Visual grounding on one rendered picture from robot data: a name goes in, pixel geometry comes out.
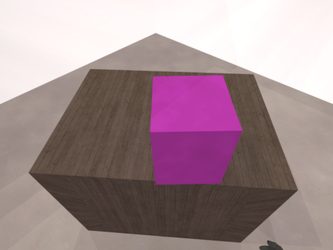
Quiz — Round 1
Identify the carton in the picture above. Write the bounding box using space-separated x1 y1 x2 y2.
150 75 242 185

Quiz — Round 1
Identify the pedestal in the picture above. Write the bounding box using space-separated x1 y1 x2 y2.
29 69 298 243

